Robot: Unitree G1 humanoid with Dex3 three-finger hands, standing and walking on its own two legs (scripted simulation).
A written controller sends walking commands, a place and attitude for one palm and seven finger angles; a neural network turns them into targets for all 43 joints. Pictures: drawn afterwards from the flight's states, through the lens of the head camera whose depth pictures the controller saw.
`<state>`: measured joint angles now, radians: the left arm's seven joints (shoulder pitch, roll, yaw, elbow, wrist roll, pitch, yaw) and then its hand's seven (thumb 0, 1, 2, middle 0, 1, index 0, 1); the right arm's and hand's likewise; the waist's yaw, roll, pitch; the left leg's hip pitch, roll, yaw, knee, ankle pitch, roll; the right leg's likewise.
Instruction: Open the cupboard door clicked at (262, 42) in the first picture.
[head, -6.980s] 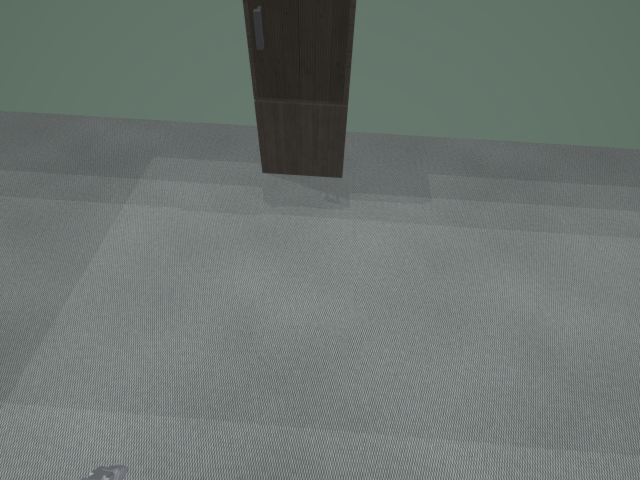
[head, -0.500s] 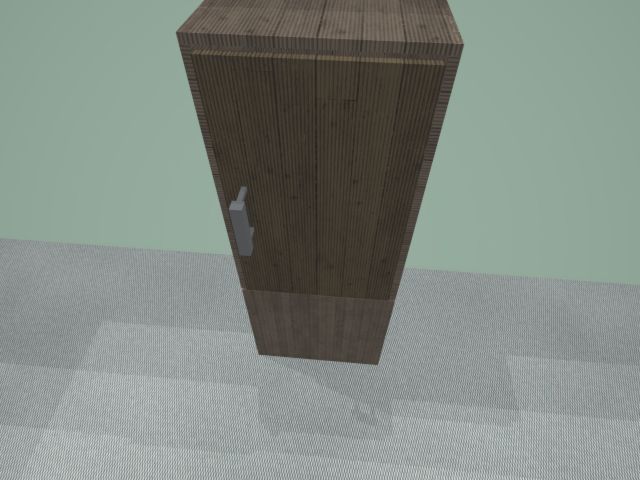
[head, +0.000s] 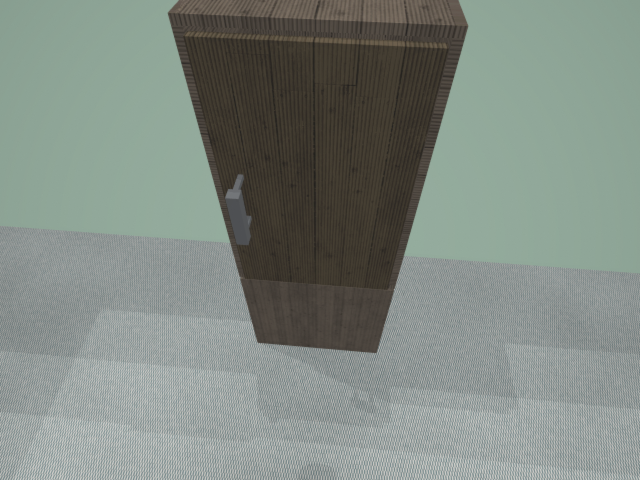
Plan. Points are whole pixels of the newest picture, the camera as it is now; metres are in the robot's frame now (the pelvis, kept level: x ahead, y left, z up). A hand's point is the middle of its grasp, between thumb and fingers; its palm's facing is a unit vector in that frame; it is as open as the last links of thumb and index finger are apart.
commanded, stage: look again from close up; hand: left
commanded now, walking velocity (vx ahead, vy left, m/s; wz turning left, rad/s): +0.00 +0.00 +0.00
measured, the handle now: (241, 210) +0.58 +0.19 -0.06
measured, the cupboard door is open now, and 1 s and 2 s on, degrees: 0 0 0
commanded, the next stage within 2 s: shuffle to correct the standing spot in 0.36 s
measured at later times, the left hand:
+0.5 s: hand out of the picture -0.03 +0.22 -0.18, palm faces +0.03 -0.98 -0.19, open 7.3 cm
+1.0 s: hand out of the picture +0.02 +0.20 -0.18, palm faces +0.02 -0.98 -0.21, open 7.3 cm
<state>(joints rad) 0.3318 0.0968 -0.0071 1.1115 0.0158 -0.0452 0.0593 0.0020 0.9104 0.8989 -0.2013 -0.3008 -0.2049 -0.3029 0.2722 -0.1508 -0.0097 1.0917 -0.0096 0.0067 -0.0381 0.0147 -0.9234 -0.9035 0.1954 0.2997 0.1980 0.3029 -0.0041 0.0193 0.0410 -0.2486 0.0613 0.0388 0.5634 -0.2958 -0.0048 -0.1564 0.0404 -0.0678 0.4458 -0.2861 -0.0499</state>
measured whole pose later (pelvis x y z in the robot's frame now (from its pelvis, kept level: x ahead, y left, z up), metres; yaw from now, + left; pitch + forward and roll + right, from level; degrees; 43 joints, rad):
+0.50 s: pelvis -0.02 +0.05 +0.00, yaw +0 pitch -1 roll +0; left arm 0.32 0.18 -0.01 1.07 0.02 0.00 0.03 0.00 0.91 0.90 -0.20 -0.30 -0.20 -0.30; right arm 0.30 -0.16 0.01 1.06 -0.02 -0.01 -0.03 0.01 -0.92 -0.90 0.20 0.30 0.20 0.30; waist 0.01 -0.03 -0.01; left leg -0.23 -0.02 0.07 0.47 -0.23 0.05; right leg -0.19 -0.04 -0.05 0.48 -0.27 0.02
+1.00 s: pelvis +0.02 +0.03 -0.01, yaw +0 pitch +0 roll +0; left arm 0.31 0.14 -0.01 1.09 0.01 -0.03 0.04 0.00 0.91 0.90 -0.20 -0.30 -0.20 -0.30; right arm 0.30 -0.17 0.01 1.07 -0.02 -0.01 -0.04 0.02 -0.94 -0.90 0.20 0.30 0.20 0.30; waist -0.01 0.03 -0.01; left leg -0.23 0.01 0.07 0.57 -0.35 0.02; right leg -0.19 -0.01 -0.04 0.56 -0.38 -0.01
